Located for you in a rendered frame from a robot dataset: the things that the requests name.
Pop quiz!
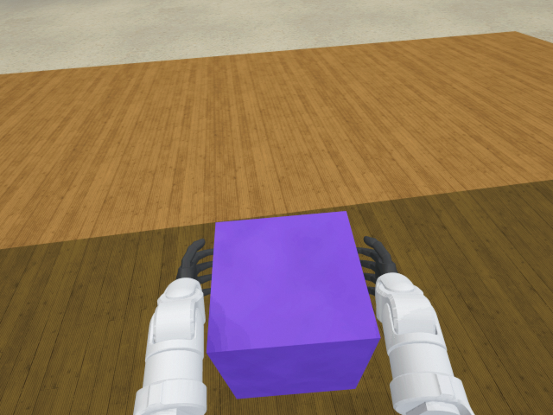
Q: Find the robot left forearm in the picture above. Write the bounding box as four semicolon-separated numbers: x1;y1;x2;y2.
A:
133;278;207;415

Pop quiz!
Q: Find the right robot hand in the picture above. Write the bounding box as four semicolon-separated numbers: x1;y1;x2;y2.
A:
356;236;398;296

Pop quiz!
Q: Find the robot right forearm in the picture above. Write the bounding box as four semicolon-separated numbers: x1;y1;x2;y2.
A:
375;272;474;415

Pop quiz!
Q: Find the carton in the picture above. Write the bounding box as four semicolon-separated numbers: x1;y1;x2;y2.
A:
207;211;381;399

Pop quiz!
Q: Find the left robot hand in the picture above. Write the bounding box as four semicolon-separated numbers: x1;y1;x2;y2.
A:
175;239;213;296

